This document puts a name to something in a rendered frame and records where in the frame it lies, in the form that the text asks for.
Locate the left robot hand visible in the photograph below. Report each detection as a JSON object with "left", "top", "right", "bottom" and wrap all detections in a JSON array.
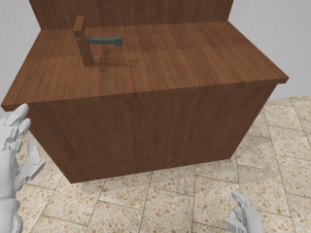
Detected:
[{"left": 0, "top": 103, "right": 45, "bottom": 200}]

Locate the robot left forearm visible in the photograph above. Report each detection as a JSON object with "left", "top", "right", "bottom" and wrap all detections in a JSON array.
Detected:
[{"left": 0, "top": 198, "right": 23, "bottom": 233}]

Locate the counter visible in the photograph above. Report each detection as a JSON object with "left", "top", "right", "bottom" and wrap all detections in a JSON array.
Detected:
[{"left": 0, "top": 0, "right": 289, "bottom": 184}]

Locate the tap lever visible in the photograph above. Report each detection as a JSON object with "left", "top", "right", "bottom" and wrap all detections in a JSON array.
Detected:
[{"left": 86, "top": 36, "right": 122, "bottom": 47}]

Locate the right robot hand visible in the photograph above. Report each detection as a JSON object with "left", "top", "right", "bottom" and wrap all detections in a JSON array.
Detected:
[{"left": 226, "top": 190, "right": 264, "bottom": 233}]

